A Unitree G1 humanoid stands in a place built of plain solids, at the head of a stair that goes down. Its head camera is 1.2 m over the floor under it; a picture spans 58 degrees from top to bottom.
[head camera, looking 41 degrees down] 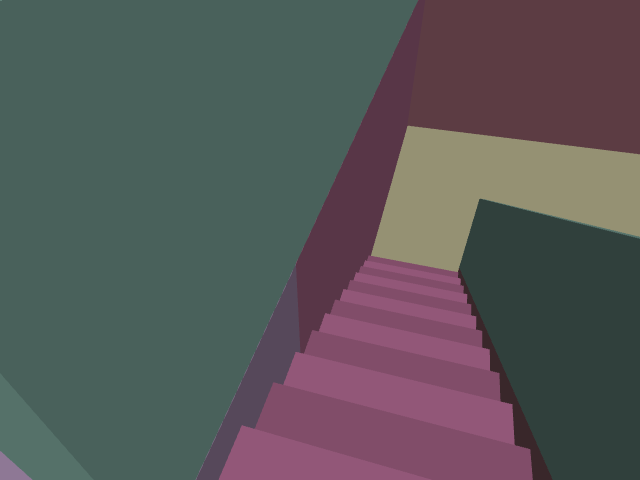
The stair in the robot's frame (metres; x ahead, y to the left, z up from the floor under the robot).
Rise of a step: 0.17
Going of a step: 0.26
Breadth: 0.96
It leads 16 degrees to the right of straight ahead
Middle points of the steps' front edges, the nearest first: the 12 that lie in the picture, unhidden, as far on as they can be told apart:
0.54 -0.20 -0.17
0.79 -0.28 -0.34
1.05 -0.35 -0.51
1.30 -0.42 -0.68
1.55 -0.49 -0.84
1.81 -0.56 -1.01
2.06 -0.63 -1.18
2.32 -0.71 -1.35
2.57 -0.78 -1.52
2.82 -0.85 -1.69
3.08 -0.92 -1.86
3.33 -0.99 -2.03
